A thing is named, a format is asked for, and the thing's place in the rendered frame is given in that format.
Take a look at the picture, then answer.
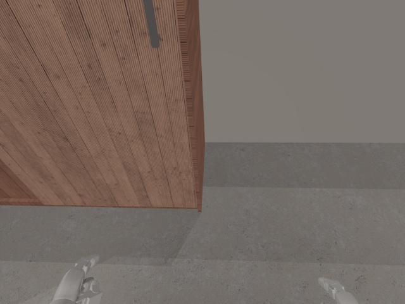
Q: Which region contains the robot left hand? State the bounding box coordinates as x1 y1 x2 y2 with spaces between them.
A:
53 254 103 304

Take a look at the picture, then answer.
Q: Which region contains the robot right hand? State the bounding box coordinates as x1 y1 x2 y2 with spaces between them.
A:
318 277 358 304

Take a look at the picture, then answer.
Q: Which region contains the wardrobe door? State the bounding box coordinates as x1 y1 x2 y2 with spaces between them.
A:
0 160 38 199
0 0 197 208

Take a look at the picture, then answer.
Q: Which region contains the handle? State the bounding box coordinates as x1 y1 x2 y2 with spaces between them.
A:
143 0 160 48

